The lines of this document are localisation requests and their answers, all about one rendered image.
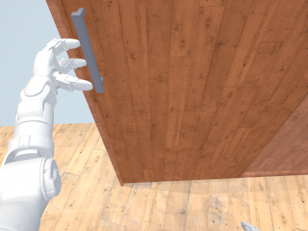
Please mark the handle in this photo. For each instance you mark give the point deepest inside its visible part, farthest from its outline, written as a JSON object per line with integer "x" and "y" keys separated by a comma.
{"x": 83, "y": 36}

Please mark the left robot upper arm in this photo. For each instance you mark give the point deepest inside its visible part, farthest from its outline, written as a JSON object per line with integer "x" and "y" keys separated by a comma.
{"x": 25, "y": 190}

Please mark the wardrobe door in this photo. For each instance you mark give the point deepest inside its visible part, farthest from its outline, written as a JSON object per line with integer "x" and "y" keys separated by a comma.
{"x": 288, "y": 149}
{"x": 193, "y": 89}

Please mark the robot left hand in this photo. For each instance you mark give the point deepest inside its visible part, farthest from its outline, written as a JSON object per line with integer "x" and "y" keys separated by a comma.
{"x": 46, "y": 65}

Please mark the robot left forearm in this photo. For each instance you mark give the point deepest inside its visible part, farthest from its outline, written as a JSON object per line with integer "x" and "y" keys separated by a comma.
{"x": 34, "y": 122}

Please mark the robot right hand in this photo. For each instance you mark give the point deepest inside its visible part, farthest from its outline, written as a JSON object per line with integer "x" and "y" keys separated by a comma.
{"x": 248, "y": 227}

